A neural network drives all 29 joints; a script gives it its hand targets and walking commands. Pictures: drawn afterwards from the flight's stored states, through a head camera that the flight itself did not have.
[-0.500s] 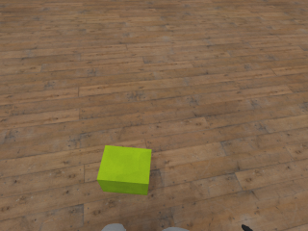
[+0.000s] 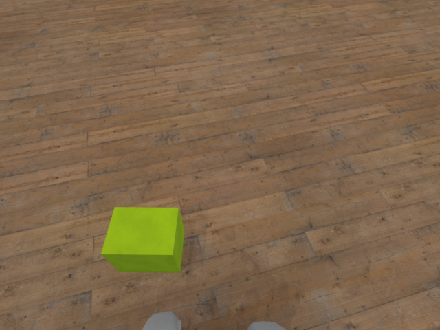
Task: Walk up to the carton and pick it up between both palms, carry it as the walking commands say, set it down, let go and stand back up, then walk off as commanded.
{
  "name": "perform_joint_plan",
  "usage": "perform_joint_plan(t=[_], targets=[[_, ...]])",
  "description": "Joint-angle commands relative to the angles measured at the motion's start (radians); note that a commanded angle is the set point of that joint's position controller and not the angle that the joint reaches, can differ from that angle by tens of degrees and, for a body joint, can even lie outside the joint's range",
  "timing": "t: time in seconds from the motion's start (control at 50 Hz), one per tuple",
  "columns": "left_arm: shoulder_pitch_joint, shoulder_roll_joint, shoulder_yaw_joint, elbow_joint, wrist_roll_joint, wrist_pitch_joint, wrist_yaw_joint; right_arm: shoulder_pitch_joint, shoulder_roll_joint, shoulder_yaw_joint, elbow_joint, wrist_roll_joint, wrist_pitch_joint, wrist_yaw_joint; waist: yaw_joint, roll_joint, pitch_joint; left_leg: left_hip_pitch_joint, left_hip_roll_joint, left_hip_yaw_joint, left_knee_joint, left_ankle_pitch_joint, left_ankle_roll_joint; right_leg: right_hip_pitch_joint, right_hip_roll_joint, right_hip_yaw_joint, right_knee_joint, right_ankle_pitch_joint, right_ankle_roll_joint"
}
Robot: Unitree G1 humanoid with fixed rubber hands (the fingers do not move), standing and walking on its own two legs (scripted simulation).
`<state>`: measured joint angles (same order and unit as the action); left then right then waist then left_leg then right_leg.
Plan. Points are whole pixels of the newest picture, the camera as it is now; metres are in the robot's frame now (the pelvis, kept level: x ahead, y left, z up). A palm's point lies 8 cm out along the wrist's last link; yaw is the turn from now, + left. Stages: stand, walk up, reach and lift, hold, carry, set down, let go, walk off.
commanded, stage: walk off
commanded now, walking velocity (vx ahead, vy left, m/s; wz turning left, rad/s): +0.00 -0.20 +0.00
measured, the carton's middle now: (148, 240) +0.53 +0.31 -0.65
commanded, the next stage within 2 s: none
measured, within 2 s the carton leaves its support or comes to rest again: neither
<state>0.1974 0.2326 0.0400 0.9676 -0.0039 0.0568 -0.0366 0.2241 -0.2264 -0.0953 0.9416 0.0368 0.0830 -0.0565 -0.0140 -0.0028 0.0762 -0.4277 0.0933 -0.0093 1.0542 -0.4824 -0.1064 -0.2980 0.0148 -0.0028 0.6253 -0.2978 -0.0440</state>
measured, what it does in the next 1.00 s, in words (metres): steps to the right: left foot, then right foot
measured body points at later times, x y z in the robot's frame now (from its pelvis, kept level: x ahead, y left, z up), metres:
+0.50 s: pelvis -0.05 -0.14 +0.00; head -0.03 -0.12 +0.45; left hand +0.01 +0.11 -0.16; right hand +0.02 -0.42 -0.13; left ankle -0.04 +0.05 -0.73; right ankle -0.06 -0.27 -0.67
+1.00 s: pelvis -0.06 -0.31 +0.00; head -0.02 -0.29 +0.45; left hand -0.05 -0.06 -0.16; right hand +0.06 -0.57 -0.13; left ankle -0.08 -0.18 -0.71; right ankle -0.04 -0.32 -0.73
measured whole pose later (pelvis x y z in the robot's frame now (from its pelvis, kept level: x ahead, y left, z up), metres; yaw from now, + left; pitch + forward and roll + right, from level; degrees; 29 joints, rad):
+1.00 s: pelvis -0.06 -0.31 +0.00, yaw +8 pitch +0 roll +1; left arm 0.21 0.21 0.04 0.98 0.00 0.04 0.01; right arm 0.14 -0.22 -0.10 0.95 0.04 0.06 -0.06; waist -0.02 -0.05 0.08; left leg -0.37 -0.01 0.01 0.77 -0.50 -0.08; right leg -0.29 0.08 -0.14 0.54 -0.27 -0.15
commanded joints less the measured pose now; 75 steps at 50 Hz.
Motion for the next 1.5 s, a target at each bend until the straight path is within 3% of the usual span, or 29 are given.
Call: perform_joint_plan(t=[0.0,0.16,0.22,0.24,0.26,0.28,0.3,0.38,0.44,0.5,0.54,0.56,0.58,0.62,0.7,0.8,0.94,1.0,1.02,1.06,1.08,1.14,1.22,1.26,1.28,1.32,1.34,1.38,1.48], targets=[[0.058,0.166,0.049,-0.06,0.036,-0.028,0.041,0.014,-0.123,-0.025,-0.033,-0.06,-0.031,0.014,0.034,-0.154,-0.113,-0.109,-0.03,0.028,0.203,0.004,0.1,0.142,-0.21,0.234,-0.299,0.347,-0.1],[0.114,0.102,0.023,-0.027,0.042,-0.007,0.058,0.039,-0.069,0.007,0.0,-0.038,-0.045,-0.028,0.048,-0.158,-0.14,0.09,-0.08,0.071,-0.355,-0.099,0.108,0.216,-0.248,0.345,-0.351,0.486,-0.144],[0.061,0.115,0.02,-0.042,0.035,0.0,0.061,0.159,-0.064,0.0,0.047,-0.042,-0.035,-0.028,-0.015,-0.102,-0.142,0.318,-0.102,0.132,-0.517,0.116,0.132,0.037,-0.177,0.226,-0.367,0.409,-0.05],[0.047,0.131,0.026,-0.041,0.03,-0.001,0.058,0.242,-0.048,0.002,0.07,-0.049,-0.029,-0.025,-0.058,-0.052,-0.129,0.485,-0.069,0.128,-0.692,0.221,0.155,-0.102,-0.133,0.158,-0.381,0.244,0.058],[0.019,0.094,0.022,-0.067,0.02,-0.001,0.049,0.306,-0.164,-0.028,0.073,-0.065,-0.031,-0.027,-0.101,0.112,-0.137,0.651,0.12,-0.062,-0.81,0.196,0.231,-0.293,0.015,0.003,-0.201,0.068,0.17],[0.008,0.123,0.042,-0.087,0.027,0.001,0.046,0.237,-0.217,-0.049,0.041,-0.065,-0.024,-0.033,-0.101,0.398,-0.161,0.536,0.472,-0.454,-0.87,0.17,0.352,-0.369,0.051,-0.046,0.355,-0.273,0.154],[-0.046,0.165,0.057,-0.115,0.055,0.01,0.034,0.128,-0.202,-0.045,0.02,-0.075,-0.024,-0.047,-0.038,0.219,-0.026,0.251,0.509,-0.425,-0.902,0.124,0.403,-0.353,-0.043,0.131,0.585,-0.215,0.083],[0.093,0.135,0.064,-0.085,0.051,0.018,-0.011,-0.146,-0.173,-0.022,-0.071,-0.084,-0.059,-0.039,0.096,0.178,0.007,-0.053,0.261,-0.082,-0.821,0.152,0.212,-0.074,-0.024,0.125,0.58,-0.059,0.045],[0.005,0.08,0.041,-0.107,0.047,0.004,-0.025,-0.019,-0.242,-0.029,-0.045,-0.086,-0.055,-0.021,-0.007,0.231,0.007,0.14,0.201,-0.079,-0.734,0.193,0.202,-0.152,0.001,-0.004,0.224,-0.129,0.096],[0.047,0.046,0.032,-0.097,0.049,-0.001,-0.014,-0.051,-0.281,-0.051,-0.048,-0.082,-0.043,0.005,0.022,0.292,-0.005,0.099,0.202,-0.026,-0.648,0.219,0.176,0.047,-0.031,-0.053,-0.147,-0.135,0.092],[0.143,0.131,0.052,-0.056,0.058,-0.017,0.01,0.028,-0.218,-0.047,-0.043,-0.085,-0.035,0.012,0.045,-0.008,-0.091,0.037,0.085,0.124,-0.351,0.173,0.091,0.205,-0.077,0.083,-0.319,0.129,0.086],[0.203,0.245,0.066,-0.044,0.061,-0.025,0.01,0.019,-0.143,-0.035,-0.069,-0.091,-0.027,0.013,0.074,-0.365,-0.073,-0.177,-0.082,0.196,-0.046,-0.253,0.037,0.204,-0.301,0.419,-0.372,0.413,-0.009],[0.184,0.279,0.053,-0.047,0.061,-0.032,0.019,-0.06,-0.086,-0.017,-0.09,-0.079,-0.014,-0.003,0.085,-0.315,-0.074,-0.156,-0.067,0.047,0.085,-0.201,0.064,0.067,-0.313,0.387,-0.382,0.288,-0.108],[0.093,0.209,0.065,-0.072,0.037,-0.028,0.02,-0.13,-0.083,0.002,-0.099,-0.066,-0.014,-0.001,0.077,-0.17,0.012,-0.157,-0.024,-0.009,0.17,-0.089,0.093,-0.063,-0.224,0.317,-0.412,0.041,-0.074],[0.083,0.116,0.028,-0.059,0.032,-0.03,0.046,-0.028,-0.128,-0.024,-0.046,-0.066,-0.017,0.008,0.033,-0.175,-0.123,-0.15,-0.024,0.029,0.2,-0.006,0.096,0.186,-0.193,0.237,-0.278,0.49,-0.094],[0.127,0.096,0.021,-0.041,0.045,-0.03,0.054,-0.077,-0.077,0.001,-0.053,-0.049,-0.029,-0.003,0.07,-0.175,-0.106,-0.112,-0.057,0.062,-0.106,-0.079,0.083,0.243,-0.213,0.335,-0.304,0.459,-0.166],[0.122,0.12,0.018,-0.017,0.035,-0.032,0.065,0.074,-0.052,0.005,0.02,-0.035,-0.035,-0.02,0.011,-0.103,-0.187,0.183,-0.099,0.104,-0.401,0.045,0.111,0.184,-0.24,0.304,-0.301,0.735,-0.068],[-0.022,0.099,0.014,-0.078,0.027,-0.026,0.054,0.238,-0.128,-0.033,0.076,-0.054,-0.029,-0.028,-0.105,0.022,-0.159,0.613,0.054,-0.004,-0.728,0.289,0.177,-0.24,-0.044,0.085,-0.118,0.492,0.127],[0.0,0.081,0.021,-0.095,0.021,-0.019,0.044,0.218,-0.25,-0.068,0.049,-0.074,-0.023,-0.038,-0.116,0.412,-0.211,0.613,0.478,-0.451,-0.832,0.335,0.368,-0.38,0.078,-0.03,0.4,-0.236,0.161],[0.0,0.164,0.054,-0.12,0.064,0.007,0.023,0.028,-0.178,-0.033,0.01,-0.074,-0.026,-0.045,0.004,0.204,-0.038,0.178,0.486,-0.363,-0.864,0.278,0.397,-0.281,-0.048,0.158,0.702,-0.211,0.045],[0.012,0.145,0.054,-0.113,0.053,0.01,0.004,-0.06,-0.186,-0.033,-0.025,-0.078,-0.032,-0.039,0.027,0.123,-0.018,0.097,0.368,-0.23,-0.845,0.197,0.344,-0.205,-0.029,0.146,0.65,-0.134,0.046],[-0.003,0.092,0.045,-0.096,0.042,0.011,-0.004,-0.07,-0.193,-0.018,-0.037,-0.088,-0.054,-0.021,0.013,0.187,-0.013,0.17,0.203,-0.055,-0.774,0.25,0.188,-0.209,-0.017,0.057,0.383,-0.068,0.069],[0.017,0.08,0.033,-0.116,0.036,0.002,-0.011,-0.026,-0.24,-0.037,-0.028,-0.09,-0.052,-0.005,0.0,0.274,-0.042,0.172,0.246,-0.084,-0.689,0.357,0.212,-0.079,-0.045,-0.003,0.05,-0.242,0.089],[0.09,0.045,0.026,-0.089,0.042,-0.007,-0.017,-0.086,-0.276,-0.056,-0.048,-0.076,-0.045,0.002,0.044,0.254,-0.101,0.114,0.178,0.019,-0.58,0.317,0.152,0.135,-0.016,-0.078,-0.167,-0.025,0.084],[0.123,0.079,0.037,-0.059,0.05,-0.016,-0.011,-0.042,-0.25,-0.049,-0.048,-0.078,-0.04,0.008,0.04,0.137,-0.105,0.051,0.131,0.069,-0.489,0.273,0.125,0.196,0.008,-0.053,-0.225,0.082,0.089],[0.164,0.244,0.056,-0.075,0.057,-0.03,0.005,-0.064,-0.112,-0.023,-0.081,-0.084,-0.018,0.005,0.078,-0.4,-0.104,-0.169,-0.075,0.136,0.018,-0.235,0.051,0.14,-0.313,0.394,-0.383,0.332,-0.06],[0.152,0.261,0.053,-0.069,0.068,-0.028,0.014,-0.105,-0.077,-0.019,-0.085,-0.075,-0.012,-0.003,0.099,-0.309,-0.087,-0.163,-0.06,0.042,0.127,-0.191,0.067,0.046,-0.301,0.369,-0.392,0.175,-0.143],[0.111,0.164,0.048,-0.075,0.043,-0.027,0.024,-0.1,-0.089,-0.004,-0.085,-0.059,-0.016,0.007,0.072,-0.2,0.01,-0.166,-0.027,0.029,0.179,-0.087,0.094,-0.018,-0.215,0.27,-0.367,0.121,-0.11],[0.103,0.128,0.04,-0.066,0.049,-0.04,0.055,-0.041,-0.081,-0.006,-0.053,-0.063,-0.045,0.017,0.043,-0.206,-0.176,-0.146,-0.041,0.069,0.012,-0.067,0.095,0.266,-0.215,0.251,-0.243,0.565,-0.162]])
